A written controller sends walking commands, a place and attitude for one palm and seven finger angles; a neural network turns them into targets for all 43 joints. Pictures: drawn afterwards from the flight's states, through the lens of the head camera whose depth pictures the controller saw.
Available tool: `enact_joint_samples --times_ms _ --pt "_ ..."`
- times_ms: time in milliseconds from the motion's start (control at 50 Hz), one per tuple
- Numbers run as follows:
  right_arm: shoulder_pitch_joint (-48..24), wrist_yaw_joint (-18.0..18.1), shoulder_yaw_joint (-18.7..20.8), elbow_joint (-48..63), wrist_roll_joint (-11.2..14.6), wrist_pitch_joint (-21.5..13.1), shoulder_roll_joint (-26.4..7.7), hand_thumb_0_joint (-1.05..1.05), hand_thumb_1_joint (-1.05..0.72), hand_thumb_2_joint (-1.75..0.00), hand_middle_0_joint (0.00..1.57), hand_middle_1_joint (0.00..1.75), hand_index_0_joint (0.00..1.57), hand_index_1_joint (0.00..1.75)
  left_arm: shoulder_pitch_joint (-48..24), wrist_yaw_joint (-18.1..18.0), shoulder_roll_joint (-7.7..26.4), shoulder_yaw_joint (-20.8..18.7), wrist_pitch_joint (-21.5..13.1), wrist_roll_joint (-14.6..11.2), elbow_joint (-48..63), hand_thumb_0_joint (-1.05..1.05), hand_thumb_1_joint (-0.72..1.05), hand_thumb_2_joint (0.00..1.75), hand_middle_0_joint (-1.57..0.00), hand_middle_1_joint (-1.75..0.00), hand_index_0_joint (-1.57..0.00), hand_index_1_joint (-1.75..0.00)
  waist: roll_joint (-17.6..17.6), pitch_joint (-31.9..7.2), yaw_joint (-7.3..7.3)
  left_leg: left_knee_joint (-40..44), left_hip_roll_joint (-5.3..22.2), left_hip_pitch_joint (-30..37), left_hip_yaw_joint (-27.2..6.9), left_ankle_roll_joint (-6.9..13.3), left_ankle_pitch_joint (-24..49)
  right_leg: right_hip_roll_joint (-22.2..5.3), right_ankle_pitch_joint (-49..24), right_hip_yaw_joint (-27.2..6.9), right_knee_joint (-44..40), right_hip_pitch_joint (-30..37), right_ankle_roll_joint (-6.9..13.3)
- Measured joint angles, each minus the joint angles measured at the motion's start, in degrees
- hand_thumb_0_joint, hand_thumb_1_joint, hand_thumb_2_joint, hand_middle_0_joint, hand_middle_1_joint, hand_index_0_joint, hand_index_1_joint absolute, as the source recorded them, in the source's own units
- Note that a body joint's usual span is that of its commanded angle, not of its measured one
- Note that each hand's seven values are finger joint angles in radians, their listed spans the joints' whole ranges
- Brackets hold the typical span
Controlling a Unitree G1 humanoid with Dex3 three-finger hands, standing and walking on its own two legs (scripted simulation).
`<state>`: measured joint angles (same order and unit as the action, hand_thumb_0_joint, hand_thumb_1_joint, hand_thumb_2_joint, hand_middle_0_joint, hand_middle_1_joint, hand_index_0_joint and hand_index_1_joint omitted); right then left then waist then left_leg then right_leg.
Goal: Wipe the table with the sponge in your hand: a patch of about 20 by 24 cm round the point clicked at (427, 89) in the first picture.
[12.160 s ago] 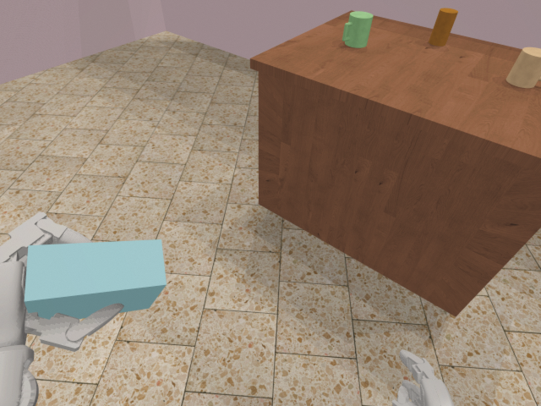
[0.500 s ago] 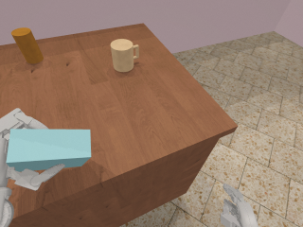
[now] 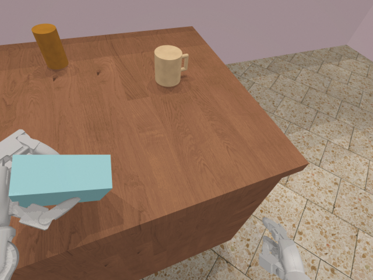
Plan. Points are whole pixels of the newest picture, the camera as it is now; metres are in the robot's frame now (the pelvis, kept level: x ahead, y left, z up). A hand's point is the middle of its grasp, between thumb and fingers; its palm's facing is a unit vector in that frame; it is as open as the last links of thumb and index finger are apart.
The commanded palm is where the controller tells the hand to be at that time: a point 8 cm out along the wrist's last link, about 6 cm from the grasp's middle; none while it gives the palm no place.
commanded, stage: look again from close up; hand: left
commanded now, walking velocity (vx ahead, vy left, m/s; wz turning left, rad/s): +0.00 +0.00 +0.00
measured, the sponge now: (78, 180) +0.24 +0.21 +0.13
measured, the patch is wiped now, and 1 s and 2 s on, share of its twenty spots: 0.00 0.00 0.00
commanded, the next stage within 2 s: shuffle to correct the standing spot in 0.34 s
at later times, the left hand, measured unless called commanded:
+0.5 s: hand (50, 182) +0.22 +0.24 +0.15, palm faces +0.38 -0.84 -0.38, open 9.8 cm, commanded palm +0.16 +0.27 +0.17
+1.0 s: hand (93, 179) +0.23 +0.18 +0.16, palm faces +0.35 -0.85 -0.39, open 9.8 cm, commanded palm +0.17 +0.22 +0.17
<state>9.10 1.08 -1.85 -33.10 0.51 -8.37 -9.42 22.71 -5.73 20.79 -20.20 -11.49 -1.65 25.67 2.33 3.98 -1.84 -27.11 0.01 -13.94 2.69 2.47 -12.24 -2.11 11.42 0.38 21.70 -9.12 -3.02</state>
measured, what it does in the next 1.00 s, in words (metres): shifts its weight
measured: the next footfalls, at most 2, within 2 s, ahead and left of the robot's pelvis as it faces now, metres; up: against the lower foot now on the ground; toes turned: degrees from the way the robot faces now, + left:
none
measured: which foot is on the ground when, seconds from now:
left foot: down 0.00-1.00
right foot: down 0.00-1.00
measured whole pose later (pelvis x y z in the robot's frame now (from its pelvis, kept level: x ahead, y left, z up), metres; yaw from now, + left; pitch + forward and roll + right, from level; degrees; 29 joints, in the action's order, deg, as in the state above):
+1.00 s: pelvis +0.01 -0.06 +0.00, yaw +0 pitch +0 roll -2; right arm 10.3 1.1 0.6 -31.7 1.3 -4.4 -10.9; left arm 25.7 -5.3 21.6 -21.0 -7.3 -4.4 30.4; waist 0.0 4.5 -0.7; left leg -30.5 5.4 -15.7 -0.2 -2.8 -14.4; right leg 3.3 14.7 2.8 26.1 -11.1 2.3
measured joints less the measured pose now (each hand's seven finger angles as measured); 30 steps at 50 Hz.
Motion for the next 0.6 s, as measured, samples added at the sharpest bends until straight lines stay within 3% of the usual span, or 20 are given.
enact_joint_samples --times_ms 600 --pt "1.9 0.6 1.4 -0.7 0.6 1.9 -1.0 0.01 -0.9 -0.9 0.21 0.3 0.21 0.3 1.4 -0.6 0.1 -0.4 1.3 -0.6 1.1 0.0 -0.47 1.01 -0.8 -1.33 -0.77 -1.33 -0.9 0.6 0.4 1.3 0.8 0.9 -0.8 -1.3 0.6 0.9 0.3 0.7 0.1 0.4 1.1"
